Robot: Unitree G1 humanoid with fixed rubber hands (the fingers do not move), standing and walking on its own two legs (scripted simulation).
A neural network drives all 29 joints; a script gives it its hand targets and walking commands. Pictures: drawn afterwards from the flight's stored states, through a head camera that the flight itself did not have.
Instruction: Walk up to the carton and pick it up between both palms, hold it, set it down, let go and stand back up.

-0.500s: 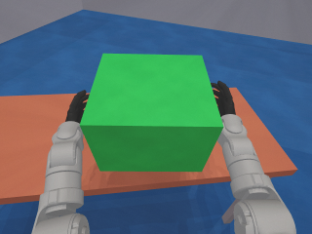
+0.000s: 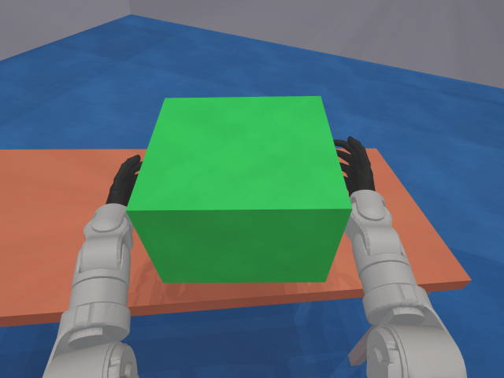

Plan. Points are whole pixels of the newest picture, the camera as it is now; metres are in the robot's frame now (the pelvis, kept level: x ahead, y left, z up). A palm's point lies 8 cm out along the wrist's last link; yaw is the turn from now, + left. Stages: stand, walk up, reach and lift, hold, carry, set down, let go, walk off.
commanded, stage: set down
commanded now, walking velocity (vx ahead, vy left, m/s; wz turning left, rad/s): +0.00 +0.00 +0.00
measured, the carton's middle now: (243, 187) +0.44 +0.00 +0.10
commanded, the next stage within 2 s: none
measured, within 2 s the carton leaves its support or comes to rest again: neither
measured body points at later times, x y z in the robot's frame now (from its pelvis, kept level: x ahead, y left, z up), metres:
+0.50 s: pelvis +0.02 +0.00 +0.00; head +0.01 +0.02 +0.45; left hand +0.42 +0.20 +0.09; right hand +0.42 -0.18 +0.14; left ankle +0.01 +0.13 -0.75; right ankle +0.00 -0.13 -0.75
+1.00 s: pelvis +0.02 +0.00 +0.00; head +0.03 +0.02 +0.45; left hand +0.44 +0.19 +0.09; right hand +0.41 -0.19 +0.11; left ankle +0.01 +0.13 -0.75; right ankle +0.00 -0.13 -0.75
